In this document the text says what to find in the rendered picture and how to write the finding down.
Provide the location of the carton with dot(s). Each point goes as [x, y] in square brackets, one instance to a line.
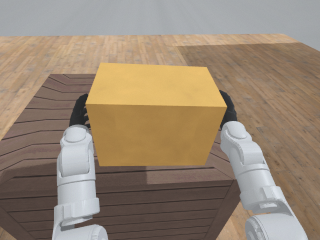
[154, 115]

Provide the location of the pedestal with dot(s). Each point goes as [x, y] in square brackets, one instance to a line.
[161, 202]

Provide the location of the right robot forearm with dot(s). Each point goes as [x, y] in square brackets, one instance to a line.
[259, 192]

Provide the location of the robot left upper arm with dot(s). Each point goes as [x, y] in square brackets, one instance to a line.
[90, 232]

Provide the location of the left robot hand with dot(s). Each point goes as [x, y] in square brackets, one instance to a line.
[77, 116]

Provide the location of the right robot hand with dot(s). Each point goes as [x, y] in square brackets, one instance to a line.
[230, 113]

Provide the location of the left robot forearm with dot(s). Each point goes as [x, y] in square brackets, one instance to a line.
[76, 192]

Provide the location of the robot right upper arm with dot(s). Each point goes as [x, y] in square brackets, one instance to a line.
[273, 226]

